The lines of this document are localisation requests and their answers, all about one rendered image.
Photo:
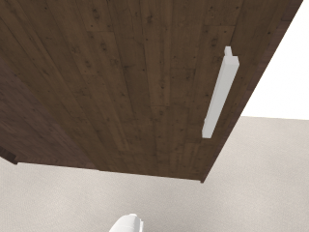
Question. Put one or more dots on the wardrobe door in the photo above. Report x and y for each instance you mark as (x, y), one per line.
(26, 128)
(131, 81)

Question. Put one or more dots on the left robot thigh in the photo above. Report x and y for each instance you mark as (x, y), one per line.
(128, 223)

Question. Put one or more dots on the handle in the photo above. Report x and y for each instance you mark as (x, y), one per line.
(227, 73)

